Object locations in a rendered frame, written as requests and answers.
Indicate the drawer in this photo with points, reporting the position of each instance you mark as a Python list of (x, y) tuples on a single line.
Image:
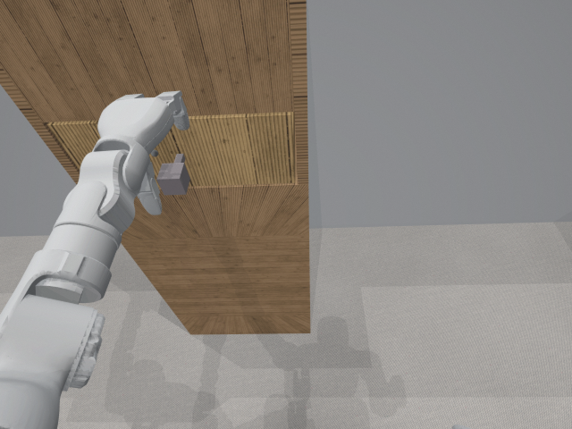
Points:
[(227, 149)]

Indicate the handle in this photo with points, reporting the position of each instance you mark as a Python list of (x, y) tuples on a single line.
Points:
[(173, 178)]

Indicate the cabinet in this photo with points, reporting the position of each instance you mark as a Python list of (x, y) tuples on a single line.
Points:
[(227, 259)]

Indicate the robot left hand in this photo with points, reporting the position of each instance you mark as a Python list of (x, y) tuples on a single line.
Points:
[(146, 120)]

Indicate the robot left forearm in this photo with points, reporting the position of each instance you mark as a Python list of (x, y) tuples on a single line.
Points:
[(74, 264)]

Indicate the robot left upper arm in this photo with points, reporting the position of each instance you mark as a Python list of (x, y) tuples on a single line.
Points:
[(48, 346)]

